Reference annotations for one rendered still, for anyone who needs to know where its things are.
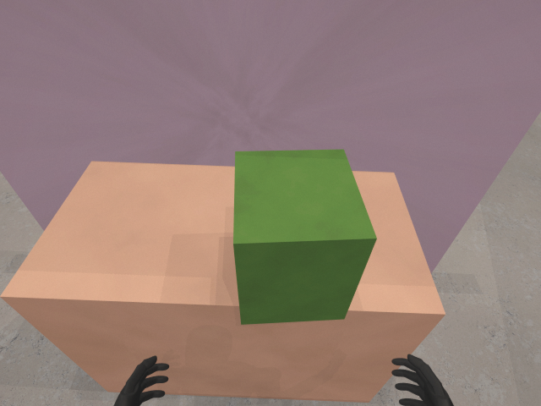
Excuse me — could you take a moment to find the robot left hand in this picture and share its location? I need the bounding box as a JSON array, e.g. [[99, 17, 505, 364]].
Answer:
[[114, 356, 169, 406]]

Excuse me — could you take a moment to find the carton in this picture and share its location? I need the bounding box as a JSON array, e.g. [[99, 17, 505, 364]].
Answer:
[[233, 149, 377, 325]]

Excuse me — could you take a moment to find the robot right hand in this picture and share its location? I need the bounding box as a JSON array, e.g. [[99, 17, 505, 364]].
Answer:
[[391, 354, 454, 406]]

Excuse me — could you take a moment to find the pedestal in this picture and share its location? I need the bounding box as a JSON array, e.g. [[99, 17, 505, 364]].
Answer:
[[0, 161, 445, 403]]

